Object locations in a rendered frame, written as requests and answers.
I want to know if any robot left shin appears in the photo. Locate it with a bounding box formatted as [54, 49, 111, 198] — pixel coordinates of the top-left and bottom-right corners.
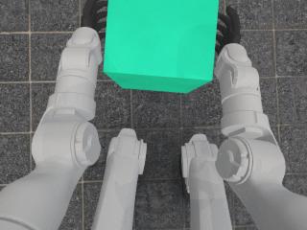
[106, 128, 138, 162]

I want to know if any robot right shin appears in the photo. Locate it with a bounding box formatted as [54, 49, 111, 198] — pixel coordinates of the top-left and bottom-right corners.
[184, 133, 219, 194]

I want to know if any left robot hand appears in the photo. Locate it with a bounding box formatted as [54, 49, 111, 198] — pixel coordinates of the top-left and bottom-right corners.
[81, 0, 108, 40]

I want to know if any left robot upper arm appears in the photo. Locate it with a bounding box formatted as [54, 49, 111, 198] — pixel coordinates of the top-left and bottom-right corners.
[0, 120, 101, 230]

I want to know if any robot shin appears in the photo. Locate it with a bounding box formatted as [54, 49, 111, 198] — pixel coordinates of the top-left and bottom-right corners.
[106, 128, 138, 162]
[184, 133, 219, 194]

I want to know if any left robot forearm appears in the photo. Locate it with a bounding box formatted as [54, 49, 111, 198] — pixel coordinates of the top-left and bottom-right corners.
[31, 27, 103, 155]

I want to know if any right robot forearm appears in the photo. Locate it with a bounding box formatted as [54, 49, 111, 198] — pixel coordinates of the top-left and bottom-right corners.
[214, 43, 280, 149]

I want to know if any right robot upper arm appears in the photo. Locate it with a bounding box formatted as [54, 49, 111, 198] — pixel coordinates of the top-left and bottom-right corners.
[215, 136, 307, 230]

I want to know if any carton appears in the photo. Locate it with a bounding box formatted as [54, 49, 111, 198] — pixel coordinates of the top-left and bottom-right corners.
[103, 0, 219, 94]

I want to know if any right robot hand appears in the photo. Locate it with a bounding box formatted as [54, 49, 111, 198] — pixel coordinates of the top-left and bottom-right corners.
[215, 6, 242, 56]

